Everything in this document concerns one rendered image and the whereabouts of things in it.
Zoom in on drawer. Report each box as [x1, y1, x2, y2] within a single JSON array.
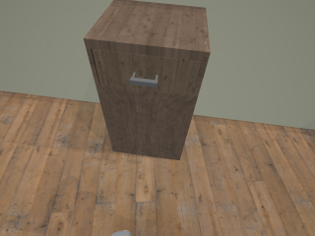
[[93, 49, 202, 95]]

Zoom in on handle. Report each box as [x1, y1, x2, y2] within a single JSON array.
[[130, 72, 158, 88]]

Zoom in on cabinet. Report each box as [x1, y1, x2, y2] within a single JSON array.
[[84, 0, 211, 160]]

